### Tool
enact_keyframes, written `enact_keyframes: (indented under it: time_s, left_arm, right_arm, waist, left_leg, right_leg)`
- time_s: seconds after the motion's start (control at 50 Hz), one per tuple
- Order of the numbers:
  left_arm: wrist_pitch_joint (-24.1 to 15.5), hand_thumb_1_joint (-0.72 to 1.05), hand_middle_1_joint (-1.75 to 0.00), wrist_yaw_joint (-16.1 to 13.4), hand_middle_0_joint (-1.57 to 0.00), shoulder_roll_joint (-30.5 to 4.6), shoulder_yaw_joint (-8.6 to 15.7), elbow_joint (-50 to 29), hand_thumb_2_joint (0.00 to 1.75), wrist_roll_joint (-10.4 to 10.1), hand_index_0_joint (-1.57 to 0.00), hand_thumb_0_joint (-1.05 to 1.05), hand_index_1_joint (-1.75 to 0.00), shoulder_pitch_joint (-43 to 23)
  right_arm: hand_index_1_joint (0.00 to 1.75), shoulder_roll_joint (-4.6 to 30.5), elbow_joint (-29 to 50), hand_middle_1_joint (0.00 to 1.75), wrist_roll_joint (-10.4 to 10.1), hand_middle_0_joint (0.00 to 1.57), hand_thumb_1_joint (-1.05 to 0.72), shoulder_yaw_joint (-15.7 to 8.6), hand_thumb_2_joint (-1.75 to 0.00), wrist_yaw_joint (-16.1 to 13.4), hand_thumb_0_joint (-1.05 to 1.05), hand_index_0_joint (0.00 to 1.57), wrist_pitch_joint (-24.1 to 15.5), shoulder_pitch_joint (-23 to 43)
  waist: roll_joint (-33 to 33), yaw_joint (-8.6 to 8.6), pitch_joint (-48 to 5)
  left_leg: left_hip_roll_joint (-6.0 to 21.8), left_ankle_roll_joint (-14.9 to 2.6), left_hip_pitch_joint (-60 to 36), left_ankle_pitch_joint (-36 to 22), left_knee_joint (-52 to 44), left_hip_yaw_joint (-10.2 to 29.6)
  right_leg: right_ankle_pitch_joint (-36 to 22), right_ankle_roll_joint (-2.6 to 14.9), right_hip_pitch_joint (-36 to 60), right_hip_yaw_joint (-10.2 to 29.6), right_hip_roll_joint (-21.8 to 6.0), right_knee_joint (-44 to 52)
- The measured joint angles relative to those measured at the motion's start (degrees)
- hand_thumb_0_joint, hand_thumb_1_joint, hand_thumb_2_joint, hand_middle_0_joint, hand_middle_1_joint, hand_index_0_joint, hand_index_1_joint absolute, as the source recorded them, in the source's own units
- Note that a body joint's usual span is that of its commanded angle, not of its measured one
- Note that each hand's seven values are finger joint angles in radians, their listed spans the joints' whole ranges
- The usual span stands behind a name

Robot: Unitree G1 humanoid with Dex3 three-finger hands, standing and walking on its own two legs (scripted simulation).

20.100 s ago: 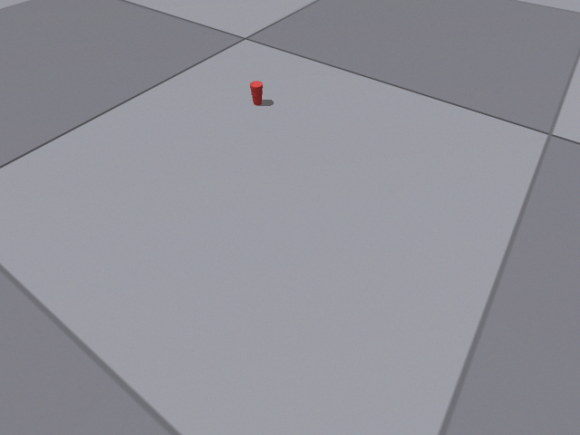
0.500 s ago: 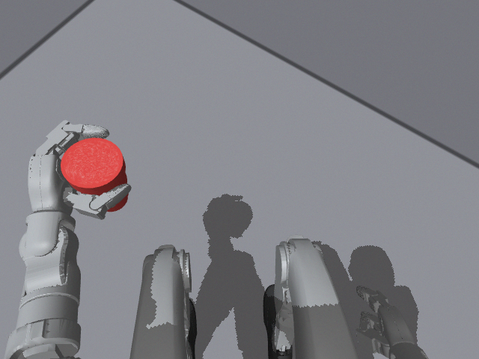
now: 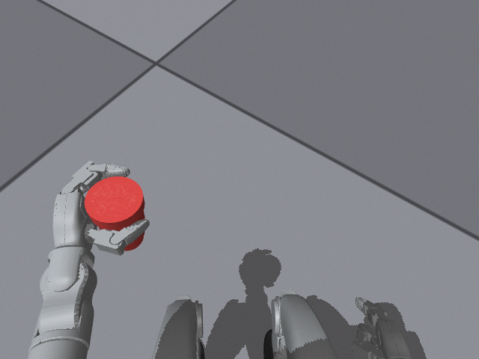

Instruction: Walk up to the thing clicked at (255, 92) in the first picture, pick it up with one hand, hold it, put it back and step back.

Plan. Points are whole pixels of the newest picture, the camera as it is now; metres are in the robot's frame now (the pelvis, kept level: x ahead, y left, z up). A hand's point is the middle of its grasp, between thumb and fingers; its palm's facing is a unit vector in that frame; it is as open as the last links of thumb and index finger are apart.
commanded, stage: lift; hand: left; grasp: from the side
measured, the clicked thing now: (122, 220) +0.35 +0.19 -0.02
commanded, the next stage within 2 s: hold in 1.04 s
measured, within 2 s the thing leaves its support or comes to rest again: neither
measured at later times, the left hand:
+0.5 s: hand (106, 181) +0.36 +0.18 +0.10, palm faces +0.09 -1.00 -0.03, open 10.5 cm
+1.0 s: hand (112, 160) +0.37 +0.16 +0.14, palm faces +0.07 -1.00 -0.02, open 10.5 cm
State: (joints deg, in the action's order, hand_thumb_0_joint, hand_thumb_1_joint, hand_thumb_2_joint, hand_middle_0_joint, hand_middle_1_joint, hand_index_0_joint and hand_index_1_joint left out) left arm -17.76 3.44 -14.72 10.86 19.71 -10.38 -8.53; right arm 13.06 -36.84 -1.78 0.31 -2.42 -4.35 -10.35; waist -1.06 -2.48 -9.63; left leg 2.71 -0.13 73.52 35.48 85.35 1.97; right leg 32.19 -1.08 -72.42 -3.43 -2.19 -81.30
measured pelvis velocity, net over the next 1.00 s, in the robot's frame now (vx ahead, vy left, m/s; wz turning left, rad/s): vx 0.04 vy -0.01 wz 0.01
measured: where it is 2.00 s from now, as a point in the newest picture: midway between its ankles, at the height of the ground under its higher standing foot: outside the picture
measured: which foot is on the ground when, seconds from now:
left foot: down 0.00-1.00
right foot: down 0.00-1.00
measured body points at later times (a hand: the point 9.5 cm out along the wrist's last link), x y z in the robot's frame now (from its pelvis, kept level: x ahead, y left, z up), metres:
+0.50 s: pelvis +0.02 +0.00 +0.08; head +0.10 +0.02 +0.52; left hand +0.35 +0.24 +0.11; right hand +0.15 -0.24 -0.03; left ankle +0.04 +0.11 -0.58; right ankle +0.06 -0.14 -0.58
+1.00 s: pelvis +0.04 -0.01 +0.11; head +0.10 +0.00 +0.56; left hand +0.36 +0.22 +0.15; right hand +0.16 -0.26 +0.00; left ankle +0.04 +0.11 -0.58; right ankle +0.06 -0.14 -0.58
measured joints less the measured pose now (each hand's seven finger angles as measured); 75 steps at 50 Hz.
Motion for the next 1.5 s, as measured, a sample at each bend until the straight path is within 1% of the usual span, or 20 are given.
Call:
enact_keyframes:
  time_s: [0.24, 0.38, 0.56, 0.68, 0.92, 1.06, 1.2, 1.36, 1.5]
  left_arm:
    - [-0.6, -0.41, -1.01, 1.0, -0.78, 0.3, -1.6, 2.8, 1.08, 0.0, -0.68, 0.02, -1.0, 0.3]
    - [-0.7, -0.41, -1.01, 0.6, -0.78, 1.1, -2.3, 3.1, 1.08, 0.3, -0.68, 0.02, -1.0, 0.9]
    - [-0.6, -0.41, -1.01, 0.3, -0.78, 1.6, -2.7, 3.7, 1.08, 0.4, -0.68, 0.02, -1.0, 1.1]
    - [-1.0, -0.41, -1.01, 0.8, -0.78, 1.9, -2.7, 4.6, 1.08, 0.3, -0.68, 0.02, -1.0, 0.9]
    - [-1.7, -0.41, -1.01, 1.8, -0.78, 2.6, -2.3, 5.6, 1.08, 0.3, -0.68, 0.02, -1.0, 1.2]
    - [-2.0, -0.41, -1.01, 2.4, -0.77, 2.8, -2.1, 6.0, 1.08, 0.0, -0.68, 0.02, -1.0, 1.5]
    - [-2.0, -0.41, -1.01, 2.8, -0.77, 3.0, -1.9, 6.9, 1.07, 0.1, -0.67, 0.02, -1.0, 1.2]
    - [-2.3, -0.41, -1.01, 2.5, -0.77, 3.5, -1.8, 6.9, 1.07, -0.1, -0.67, 0.02, -1.01, 1.7]
    - [-2.3, -0.41, -1.01, 2.1, -0.77, 3.6, -2.1, 6.2, 1.07, 0.5, -0.67, 0.02, -1.01, 2.3]
  right_arm:
    - [0.3, 0.0, -0.8, 0.3, 0.5, 0.2, -0.91, 0.3, -0.9, 0.4, 0.01, 0.2, -0.6, -1.7]
    - [0.3, -0.2, -1.2, 0.3, 0.9, 0.2, -0.91, 0.5, -0.9, 0.2, 0.01, 0.2, -0.2, -2.5]
    - [0.3, -0.8, -1.5, 0.3, 1.2, 0.2, -0.91, 0.7, -0.9, -0.3, 0.01, 0.2, 0.4, -3.0]
    - [0.3, -0.8, -1.8, 0.3, 1.4, 0.2, -0.91, 0.6, -0.9, -0.5, 0.01, 0.2, 0.3, -3.1]
    - [0.3, -0.5, -2.5, 0.3, 1.7, 0.2, -0.91, -0.1, -0.9, -0.7, 0.01, 0.2, 1.0, -3.3]
    - [0.3, -0.4, -2.8, 0.3, 1.8, 0.2, -0.91, -0.3, -0.9, -0.8, 0.01, 0.2, 1.3, -3.5]
    - [0.3, -0.5, -3.0, 0.3, 1.9, 0.2, -0.91, -0.5, -0.9, -0.7, 0.01, 0.2, 1.7, -3.6]
    - [0.3, -0.5, -2.9, 0.3, 1.8, 0.2, -0.92, -0.4, -0.9, -0.6, 0.01, 0.2, 1.9, -3.6]
    - [0.3, -0.6, -3.0, 0.3, 1.9, 0.2, -0.92, -0.4, -0.9, -0.8, 0.01, 0.2, 1.9, -3.4]
  waist:
    - [0.1, 0.34, 2.1]
    - [0.3, 0.59, 3.2]
    - [0.4, 0.77, 4.8]
    - [0.4, 0.74, 5.5]
    - [0.5, 0.6, 6.6]
    - [0.4, 0.59, 6.9]
    - [0.4, 0.57, 7.2]
    - [0.4, 0.59, 7.8]
    - [0.5, 0.71, 8.2]
  left_leg:
    - [0.0, -0.09, -13.2, -3.1, -11.3, -0.7]
    - [0.0, -0.04, -19.2, -4.6, -16.4, -1.2]
    - [0.0, 0.19, -26.0, -6.4, -22.4, -1.7]
    - [0.1, 0.43, -29.7, -7.4, -25.6, -1.7]
    - [0.2, 0.9, -35.2, -8.7, -30.2, -1.9]
    - [0.3, 1.11, -37.5, -9.2, -32.1, -1.9]
    - [0.3, 1.28, -39.2, -9.8, -33.6, -2.0]
    - [0.3, 1.34, -41.0, -10.5, -35.1, -2.1]
    - [0.2, 1.32, -42.5, -11.1, -36.3, -2.1]
  right_leg:
    - [-3.2, -0.19, 13.2, 0.1, 0.2, 11.4]
    - [-4.6, -0.2, 18.9, 0.4, 0.3, 16.3]
    - [-6.2, -0.03, 25.5, 0.6, 0.5, 21.8]
    - [-7.1, 0.16, 29.1, 0.5, 0.6, 24.8]
    - [-8.1, 0.54, 34.2, 0.5, 0.9, 28.9]
    - [-8.4, 0.71, 36.4, 0.4, 1.0, 30.5]
    - [-8.9, 0.87, 38.0, 0.5, 1.1, 31.7]
    - [-9.4, 0.94, 39.6, 0.6, 1.1, 32.9]
    - [-10.0, 0.9, 41.1, 0.6, 1.1, 34.1]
